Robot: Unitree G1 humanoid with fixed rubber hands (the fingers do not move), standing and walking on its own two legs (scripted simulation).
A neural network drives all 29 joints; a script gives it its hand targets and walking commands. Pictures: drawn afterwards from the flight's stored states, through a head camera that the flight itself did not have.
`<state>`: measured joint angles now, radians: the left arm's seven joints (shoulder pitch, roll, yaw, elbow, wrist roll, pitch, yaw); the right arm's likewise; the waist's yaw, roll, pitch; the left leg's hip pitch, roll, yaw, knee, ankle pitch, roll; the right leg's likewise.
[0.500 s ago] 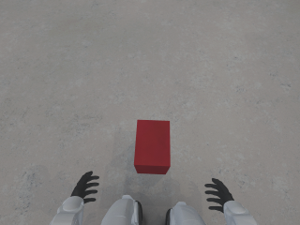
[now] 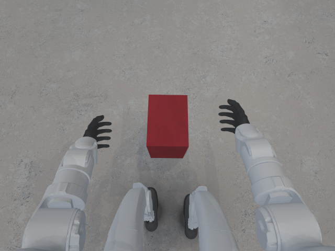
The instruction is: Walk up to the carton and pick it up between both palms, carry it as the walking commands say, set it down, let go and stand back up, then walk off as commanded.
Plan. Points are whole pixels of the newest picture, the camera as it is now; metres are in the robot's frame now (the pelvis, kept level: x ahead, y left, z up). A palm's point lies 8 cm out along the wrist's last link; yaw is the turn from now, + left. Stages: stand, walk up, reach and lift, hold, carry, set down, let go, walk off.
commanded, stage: reach and lift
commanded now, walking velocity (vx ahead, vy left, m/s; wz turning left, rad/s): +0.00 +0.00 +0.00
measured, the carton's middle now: (167, 129) +0.53 +0.01 -0.55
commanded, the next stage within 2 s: none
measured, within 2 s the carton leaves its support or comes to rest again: neither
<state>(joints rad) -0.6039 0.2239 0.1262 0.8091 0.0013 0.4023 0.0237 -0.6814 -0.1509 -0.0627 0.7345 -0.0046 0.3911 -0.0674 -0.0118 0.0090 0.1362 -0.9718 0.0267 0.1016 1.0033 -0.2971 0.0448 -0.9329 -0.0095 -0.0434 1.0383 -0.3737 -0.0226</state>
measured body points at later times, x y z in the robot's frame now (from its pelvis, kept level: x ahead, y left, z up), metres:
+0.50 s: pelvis +0.03 +0.00 -0.02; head +0.32 +0.00 +0.33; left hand +0.50 +0.19 -0.15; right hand +0.53 -0.19 -0.12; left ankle +0.12 +0.08 -0.66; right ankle +0.08 -0.11 -0.66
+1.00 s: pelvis +0.01 +0.00 -0.07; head +0.35 +0.00 +0.22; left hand +0.51 +0.18 -0.24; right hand +0.54 -0.16 -0.21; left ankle +0.12 +0.09 -0.66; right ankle +0.08 -0.11 -0.66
